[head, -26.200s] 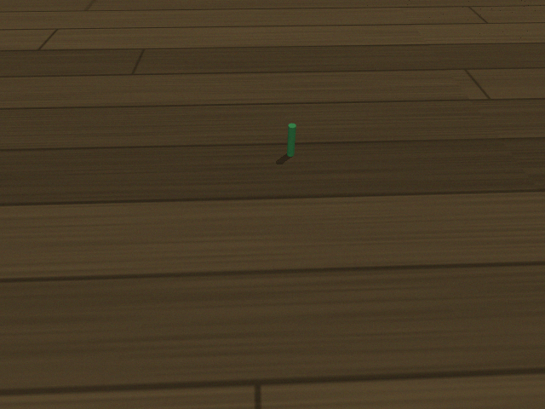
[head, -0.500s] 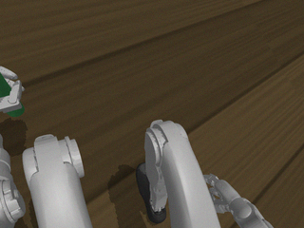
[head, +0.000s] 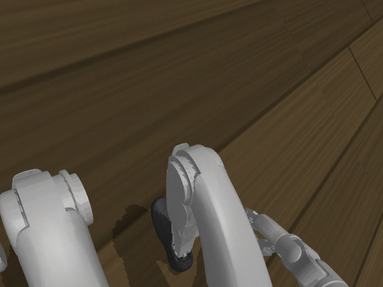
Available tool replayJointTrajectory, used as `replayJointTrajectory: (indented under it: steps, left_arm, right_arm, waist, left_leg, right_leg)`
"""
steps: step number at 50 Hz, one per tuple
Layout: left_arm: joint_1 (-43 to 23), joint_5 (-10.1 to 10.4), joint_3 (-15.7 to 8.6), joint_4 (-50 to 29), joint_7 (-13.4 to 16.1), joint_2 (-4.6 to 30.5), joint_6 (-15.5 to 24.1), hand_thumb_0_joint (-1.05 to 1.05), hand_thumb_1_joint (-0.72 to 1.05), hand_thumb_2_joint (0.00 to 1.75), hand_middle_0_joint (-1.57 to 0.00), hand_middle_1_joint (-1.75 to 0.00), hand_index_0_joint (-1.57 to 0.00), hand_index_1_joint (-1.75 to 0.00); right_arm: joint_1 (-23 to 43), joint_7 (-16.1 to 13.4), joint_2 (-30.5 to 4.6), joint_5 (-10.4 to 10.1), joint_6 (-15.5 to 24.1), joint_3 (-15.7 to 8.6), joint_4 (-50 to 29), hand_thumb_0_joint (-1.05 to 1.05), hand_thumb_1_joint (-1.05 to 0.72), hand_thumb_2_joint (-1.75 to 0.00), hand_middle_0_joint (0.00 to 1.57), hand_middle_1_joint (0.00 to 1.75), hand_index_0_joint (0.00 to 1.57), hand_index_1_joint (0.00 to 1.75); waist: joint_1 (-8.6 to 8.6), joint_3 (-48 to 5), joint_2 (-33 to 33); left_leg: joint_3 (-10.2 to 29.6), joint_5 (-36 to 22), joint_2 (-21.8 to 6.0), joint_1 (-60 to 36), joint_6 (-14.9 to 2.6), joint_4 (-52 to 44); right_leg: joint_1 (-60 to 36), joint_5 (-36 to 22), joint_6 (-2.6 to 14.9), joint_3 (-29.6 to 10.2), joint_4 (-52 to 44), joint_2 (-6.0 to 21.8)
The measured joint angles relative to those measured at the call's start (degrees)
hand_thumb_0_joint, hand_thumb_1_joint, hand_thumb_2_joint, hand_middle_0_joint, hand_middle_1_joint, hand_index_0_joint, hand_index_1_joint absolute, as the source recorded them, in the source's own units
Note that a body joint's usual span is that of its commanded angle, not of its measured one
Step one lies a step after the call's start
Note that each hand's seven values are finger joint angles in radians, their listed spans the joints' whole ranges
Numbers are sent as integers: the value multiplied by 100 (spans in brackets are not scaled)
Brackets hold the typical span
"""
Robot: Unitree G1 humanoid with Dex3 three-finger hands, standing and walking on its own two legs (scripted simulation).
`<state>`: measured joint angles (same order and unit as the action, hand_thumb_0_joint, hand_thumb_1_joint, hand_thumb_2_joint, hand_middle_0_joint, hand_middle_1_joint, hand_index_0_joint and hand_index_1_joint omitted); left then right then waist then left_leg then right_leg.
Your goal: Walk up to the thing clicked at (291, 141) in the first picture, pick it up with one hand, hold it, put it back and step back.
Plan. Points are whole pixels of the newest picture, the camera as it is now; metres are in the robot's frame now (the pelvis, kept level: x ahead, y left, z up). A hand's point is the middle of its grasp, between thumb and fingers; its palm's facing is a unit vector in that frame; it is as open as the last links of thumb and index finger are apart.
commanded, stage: lower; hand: left
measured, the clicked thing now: out of the picture +0.43 +0.29 -0.16
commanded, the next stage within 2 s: loosen in 0.46 s
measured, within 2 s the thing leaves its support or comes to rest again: rests again in 0.62 s
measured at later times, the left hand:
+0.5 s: hand out of the picture +0.44 +0.28 -0.16, palm faces +0.24 -0.97 -0.01, open 5.2 cm
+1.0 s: hand out of the picture +0.45 +0.28 -0.15, palm faces +0.24 -0.97 +0.01, open 9.1 cm
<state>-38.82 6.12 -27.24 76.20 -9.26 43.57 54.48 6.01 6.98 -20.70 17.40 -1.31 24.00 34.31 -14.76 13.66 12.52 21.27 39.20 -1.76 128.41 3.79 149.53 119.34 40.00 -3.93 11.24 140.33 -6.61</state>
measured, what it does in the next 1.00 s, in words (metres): stands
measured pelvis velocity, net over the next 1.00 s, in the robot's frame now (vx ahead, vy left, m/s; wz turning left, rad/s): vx -0.01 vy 0.01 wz -0.04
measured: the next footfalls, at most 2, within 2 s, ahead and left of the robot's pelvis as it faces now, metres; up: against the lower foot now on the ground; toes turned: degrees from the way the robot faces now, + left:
none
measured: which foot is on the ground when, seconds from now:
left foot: down 0.00-1.00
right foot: down 0.00-1.00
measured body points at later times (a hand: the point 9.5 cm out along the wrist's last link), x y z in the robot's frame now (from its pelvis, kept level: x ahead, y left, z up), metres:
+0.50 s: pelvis +0.00 +0.01 +0.00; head +0.23 +0.18 +0.34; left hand +0.42 +0.33 -0.16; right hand +0.16 -0.24 -0.04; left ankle +0.08 +0.14 -0.26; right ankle +0.12 -0.12 -0.25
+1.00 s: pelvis -0.01 +0.01 +0.00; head +0.22 +0.19 +0.34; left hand +0.43 +0.33 -0.15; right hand +0.15 -0.24 -0.04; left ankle +0.08 +0.14 -0.26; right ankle +0.12 -0.12 -0.25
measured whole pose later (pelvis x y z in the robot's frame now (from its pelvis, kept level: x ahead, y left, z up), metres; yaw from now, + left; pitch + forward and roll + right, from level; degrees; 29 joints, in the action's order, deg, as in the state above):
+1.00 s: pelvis -0.01 +0.01 +0.00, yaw -3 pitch +13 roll -17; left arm -39.7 7.0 -25.6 80.6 -7.1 48.4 58.8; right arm 8.9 7.0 -21.0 19.5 -1.7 29.2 31.5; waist -15.2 16.1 15.1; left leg 24.2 39.5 -2.2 127.4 2.4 151.2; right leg 116.9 38.7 -4.3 13.4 138.7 -8.1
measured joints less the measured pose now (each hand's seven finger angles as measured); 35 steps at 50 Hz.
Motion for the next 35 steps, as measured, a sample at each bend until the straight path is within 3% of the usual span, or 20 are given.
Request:
replayJointTrajectory:
  steps: [14, 31, 35]
  left_arm:
    - [-40, -16, 70, 216, 193, 234, 190, 0, 17, 116, -105, -114, -101, -115]
    - [-68, -55, 148, 360, 287, 404, 343, 0, 17, 115, -105, -114, -101, -115]
    - [-48, 13, 118, 297, 287, 385, 368, 0, 19, 109, -105, -111, -101, -111]
  right_arm:
    - [159, 6, -13, 134, -8, 287, -128, 0, -89, -90, 20, 30, 21, 30]
    - [278, 1, -24, 212, -11, 452, -195, 0, -89, -90, 20, 30, 21, 30]
    - [291, 4, -11, 224, -17, 480, -223, 0, -89, -89, 20, 30, 21, 30]
  waist:
    - [-26, 169, 161]
    - [-34, 272, 270]
    - [-26, 287, 305]
  left_leg:
    - [142, 16, -5, -62, -33, 96]
    - [257, 78, -9, -87, -83, 165]
    - [286, 83, -9, -111, -84, 173]
  right_leg:
    - [-110, -51, -38, 97, -37, -63]
    - [-207, -36, -50, 184, -96, -104]
    - [-240, -45, -55, 205, -113, -112]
